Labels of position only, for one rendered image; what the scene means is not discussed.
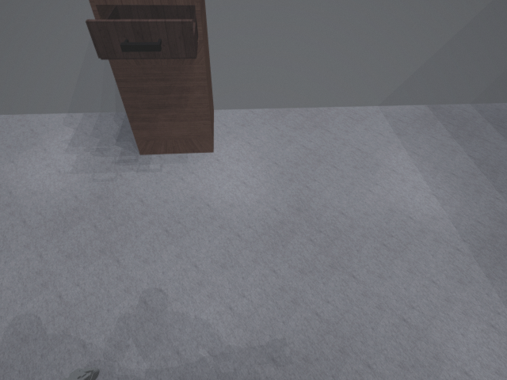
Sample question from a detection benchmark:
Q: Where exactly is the cabinet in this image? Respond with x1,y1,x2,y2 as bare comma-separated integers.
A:
89,0,214,155

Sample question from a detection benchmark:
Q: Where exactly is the handle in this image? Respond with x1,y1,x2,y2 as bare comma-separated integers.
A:
120,39,162,51

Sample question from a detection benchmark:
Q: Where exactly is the drawer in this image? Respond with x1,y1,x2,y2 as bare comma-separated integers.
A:
86,5,198,59

